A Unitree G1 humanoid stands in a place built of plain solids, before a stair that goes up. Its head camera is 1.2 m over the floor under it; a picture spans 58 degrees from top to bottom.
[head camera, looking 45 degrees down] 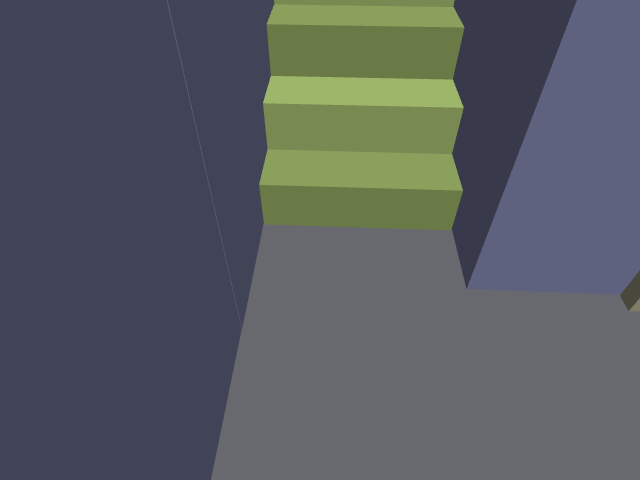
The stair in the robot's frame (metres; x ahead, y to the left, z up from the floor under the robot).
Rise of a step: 0.20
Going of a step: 0.24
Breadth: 0.76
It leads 3 degrees to the right of straight ahead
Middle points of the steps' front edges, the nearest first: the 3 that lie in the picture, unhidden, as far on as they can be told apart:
1.27 -0.15 0.20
1.51 -0.16 0.41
1.75 -0.17 0.61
